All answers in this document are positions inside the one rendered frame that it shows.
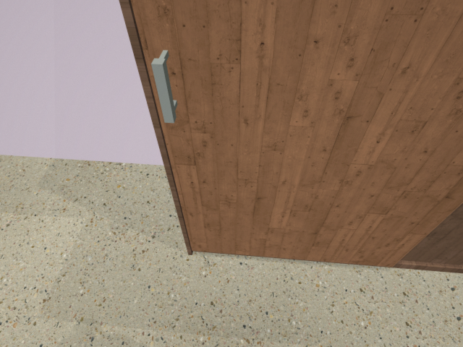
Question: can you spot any wardrobe door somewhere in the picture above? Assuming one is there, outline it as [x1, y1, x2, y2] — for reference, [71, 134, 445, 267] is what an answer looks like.
[401, 203, 463, 265]
[131, 0, 463, 267]

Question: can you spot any handle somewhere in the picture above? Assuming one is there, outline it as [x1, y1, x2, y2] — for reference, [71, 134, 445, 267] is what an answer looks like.
[151, 50, 177, 123]

